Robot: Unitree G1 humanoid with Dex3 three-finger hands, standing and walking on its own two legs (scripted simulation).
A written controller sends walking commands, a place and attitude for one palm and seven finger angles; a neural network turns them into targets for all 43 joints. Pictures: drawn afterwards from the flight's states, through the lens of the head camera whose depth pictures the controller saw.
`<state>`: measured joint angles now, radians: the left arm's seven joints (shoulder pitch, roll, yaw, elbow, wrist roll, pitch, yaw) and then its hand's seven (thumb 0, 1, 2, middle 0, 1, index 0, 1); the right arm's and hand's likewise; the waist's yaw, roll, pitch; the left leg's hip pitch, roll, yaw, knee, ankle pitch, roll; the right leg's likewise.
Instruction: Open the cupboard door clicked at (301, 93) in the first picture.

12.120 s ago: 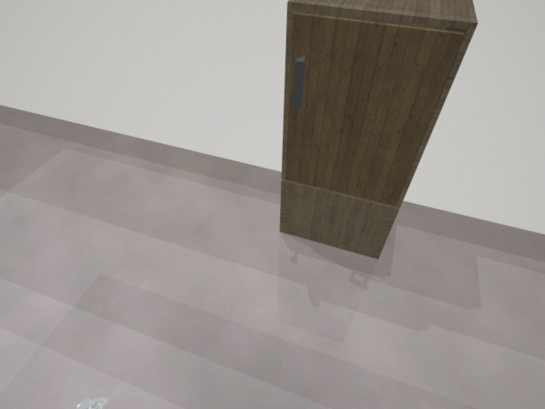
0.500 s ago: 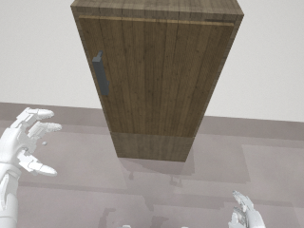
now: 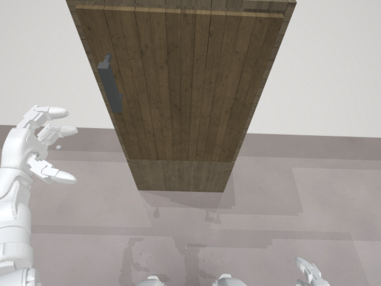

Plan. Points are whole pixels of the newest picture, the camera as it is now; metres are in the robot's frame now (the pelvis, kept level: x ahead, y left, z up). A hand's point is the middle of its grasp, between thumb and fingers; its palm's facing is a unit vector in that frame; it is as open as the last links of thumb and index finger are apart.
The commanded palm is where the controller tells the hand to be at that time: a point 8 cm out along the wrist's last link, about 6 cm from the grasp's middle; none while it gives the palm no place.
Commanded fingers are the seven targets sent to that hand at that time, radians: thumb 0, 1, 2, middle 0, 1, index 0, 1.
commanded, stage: move the hooked fingers beside the handle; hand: left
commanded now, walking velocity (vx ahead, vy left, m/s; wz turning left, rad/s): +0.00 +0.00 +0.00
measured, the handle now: (113, 84) +0.57 +0.21 +0.06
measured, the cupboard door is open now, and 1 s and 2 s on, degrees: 0 0 0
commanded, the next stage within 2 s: none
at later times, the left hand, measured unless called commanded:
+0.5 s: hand (71, 121) +0.44 +0.27 +0.08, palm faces +0.00 -1.00 -0.01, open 14.0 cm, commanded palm +0.41 +0.32 +0.07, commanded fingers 0.00 -0.50 0.30 -0.30 -1.20 -0.30 -1.20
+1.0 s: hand (81, 102) +0.50 +0.27 +0.07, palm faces -0.01 -1.00 -0.01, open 14.0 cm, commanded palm +0.48 +0.32 +0.07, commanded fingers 0.00 -0.50 0.30 -0.30 -1.20 -0.30 -1.20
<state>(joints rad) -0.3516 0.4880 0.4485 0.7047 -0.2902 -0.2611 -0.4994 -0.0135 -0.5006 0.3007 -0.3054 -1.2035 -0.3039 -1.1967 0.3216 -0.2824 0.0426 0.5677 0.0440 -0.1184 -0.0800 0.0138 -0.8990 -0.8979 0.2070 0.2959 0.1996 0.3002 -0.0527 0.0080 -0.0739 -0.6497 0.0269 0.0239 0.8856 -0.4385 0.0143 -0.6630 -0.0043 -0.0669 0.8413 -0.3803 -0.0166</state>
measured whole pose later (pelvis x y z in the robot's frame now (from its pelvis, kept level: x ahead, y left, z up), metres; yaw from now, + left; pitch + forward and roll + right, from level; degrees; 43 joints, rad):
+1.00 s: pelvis +0.00 +0.02 -0.02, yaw -2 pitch +20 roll -3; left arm -0.90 0.71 0.50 1.23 -0.11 -0.32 -0.45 -0.01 -0.50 0.30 -0.31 -1.20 -0.30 -1.20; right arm 0.39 -0.29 0.06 0.59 0.01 0.04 -0.05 0.01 -0.90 -0.90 0.21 0.30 0.20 0.30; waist -0.18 0.00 -0.07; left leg -0.88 0.04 0.02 1.00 -0.47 0.04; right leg -0.88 0.01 -0.06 0.90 -0.38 0.00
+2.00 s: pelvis +0.00 +0.02 -0.02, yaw -2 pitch +21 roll -4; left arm -0.92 0.69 0.50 1.20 -0.12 -0.33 -0.44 -0.01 -0.50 0.30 -0.30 -1.20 -0.30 -1.20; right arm 0.40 -0.28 0.06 0.59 0.00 0.10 -0.03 0.01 -0.90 -0.90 0.21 0.30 0.20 0.30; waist -0.19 0.01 -0.09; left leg -0.90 0.05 0.02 1.01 -0.48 0.04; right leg -0.89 0.02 -0.07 0.90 -0.38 0.00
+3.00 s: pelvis +0.01 +0.03 -0.02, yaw -2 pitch +22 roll -5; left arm -0.89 0.70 0.48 1.20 -0.12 -0.32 -0.44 -0.01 -0.50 0.30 -0.30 -1.20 -0.30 -1.20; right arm 0.41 -0.27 0.06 0.57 0.00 0.11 -0.02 0.01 -0.90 -0.90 0.21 0.30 0.20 0.30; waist -0.18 0.01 -0.09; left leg -0.92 0.05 0.02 1.03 -0.50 0.05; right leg -0.89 0.02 -0.07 0.90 -0.39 0.02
